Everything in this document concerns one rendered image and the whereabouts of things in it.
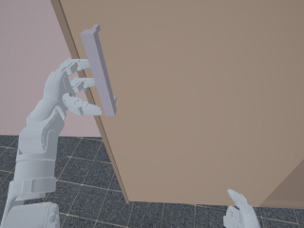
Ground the robot left upper arm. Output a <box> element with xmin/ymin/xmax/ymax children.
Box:
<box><xmin>3</xmin><ymin>201</ymin><xmax>60</xmax><ymax>228</ymax></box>

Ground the wardrobe door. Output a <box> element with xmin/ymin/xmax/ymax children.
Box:
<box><xmin>266</xmin><ymin>160</ymin><xmax>304</xmax><ymax>201</ymax></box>
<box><xmin>60</xmin><ymin>0</ymin><xmax>304</xmax><ymax>207</ymax></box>

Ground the handle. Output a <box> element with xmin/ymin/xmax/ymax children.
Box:
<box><xmin>80</xmin><ymin>24</ymin><xmax>117</xmax><ymax>117</ymax></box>

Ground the robot right hand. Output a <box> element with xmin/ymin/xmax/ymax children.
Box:
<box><xmin>223</xmin><ymin>189</ymin><xmax>260</xmax><ymax>228</ymax></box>

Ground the left robot forearm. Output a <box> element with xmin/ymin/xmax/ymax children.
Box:
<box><xmin>0</xmin><ymin>98</ymin><xmax>67</xmax><ymax>228</ymax></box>

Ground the robot left hand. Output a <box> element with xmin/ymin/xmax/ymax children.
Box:
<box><xmin>43</xmin><ymin>58</ymin><xmax>103</xmax><ymax>116</ymax></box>

